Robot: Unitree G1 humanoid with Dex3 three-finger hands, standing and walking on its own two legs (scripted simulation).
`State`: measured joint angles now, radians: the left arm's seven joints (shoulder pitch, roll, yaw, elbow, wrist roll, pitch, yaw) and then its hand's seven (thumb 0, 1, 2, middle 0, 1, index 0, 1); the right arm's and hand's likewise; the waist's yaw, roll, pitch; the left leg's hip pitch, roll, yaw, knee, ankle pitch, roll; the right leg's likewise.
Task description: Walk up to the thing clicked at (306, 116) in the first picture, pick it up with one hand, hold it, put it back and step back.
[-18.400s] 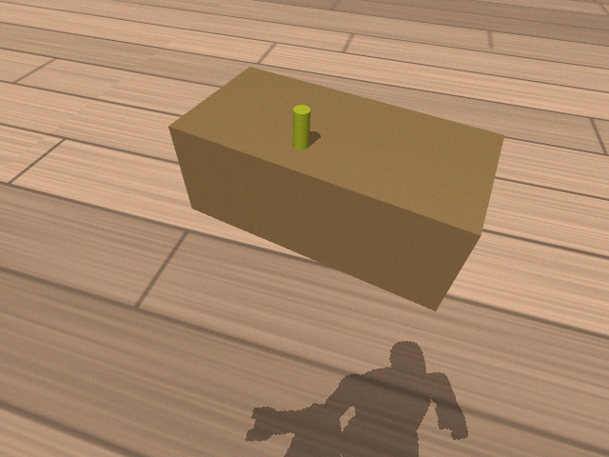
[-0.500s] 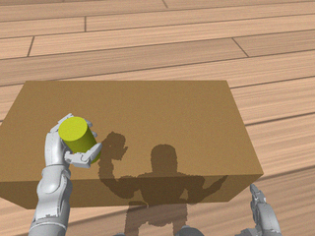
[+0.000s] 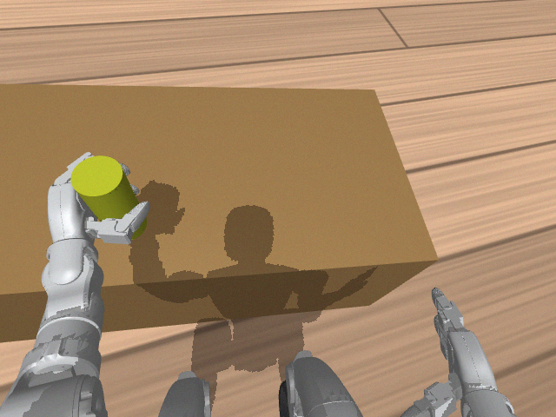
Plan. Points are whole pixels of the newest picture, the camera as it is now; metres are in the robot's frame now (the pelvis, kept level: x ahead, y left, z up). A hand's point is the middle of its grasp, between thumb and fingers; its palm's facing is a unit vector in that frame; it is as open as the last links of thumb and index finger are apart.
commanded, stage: crouch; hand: left
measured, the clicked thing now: (114, 203) +0.42 +0.19 +0.01
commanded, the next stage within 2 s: lower in 0.78 s
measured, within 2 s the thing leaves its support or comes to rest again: rests again in 1.92 s
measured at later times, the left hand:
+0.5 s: hand (130, 193) +0.48 +0.18 -0.05, palm faces +0.15 -0.99 +0.00, open 8.5 cm
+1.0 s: hand (132, 190) +0.50 +0.19 -0.08, palm faces +0.15 -0.99 -0.01, open 8.5 cm
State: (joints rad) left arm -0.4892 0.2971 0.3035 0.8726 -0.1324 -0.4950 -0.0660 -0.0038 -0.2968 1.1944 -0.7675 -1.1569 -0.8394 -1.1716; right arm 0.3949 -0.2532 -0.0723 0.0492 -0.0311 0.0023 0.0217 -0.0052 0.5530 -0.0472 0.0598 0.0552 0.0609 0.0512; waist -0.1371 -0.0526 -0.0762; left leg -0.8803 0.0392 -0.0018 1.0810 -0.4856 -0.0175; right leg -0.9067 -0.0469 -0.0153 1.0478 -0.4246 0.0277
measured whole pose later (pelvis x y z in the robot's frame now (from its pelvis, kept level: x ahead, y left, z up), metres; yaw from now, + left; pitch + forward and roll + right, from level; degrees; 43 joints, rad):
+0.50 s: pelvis -0.01 +0.00 -0.05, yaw +0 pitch +25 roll -3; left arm -0.71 0.43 0.42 1.10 -0.05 -0.57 -0.03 0.00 -0.29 1.20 -0.76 -1.16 -0.83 -1.18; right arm 0.41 -0.27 -0.05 -0.12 -0.06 0.00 0.06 -0.01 0.54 -0.05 0.06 0.06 0.06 0.05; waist -0.25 -0.03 -0.13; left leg -1.22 0.05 -0.04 1.34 -0.56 -0.02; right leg -1.22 -0.04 -0.04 1.27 -0.48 0.03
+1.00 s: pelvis -0.02 +0.00 -0.07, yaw -1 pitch +28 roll -4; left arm -0.78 0.52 0.46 1.17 -0.02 -0.56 -0.04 0.00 -0.30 1.20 -0.77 -1.16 -0.84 -1.17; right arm 0.41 -0.28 -0.06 -0.21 -0.06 -0.01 0.07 0.00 0.53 -0.05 0.06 0.06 0.06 0.05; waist -0.31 -0.03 -0.15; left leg -1.34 0.06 -0.06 1.43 -0.59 -0.02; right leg -1.34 -0.03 -0.05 1.34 -0.50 0.03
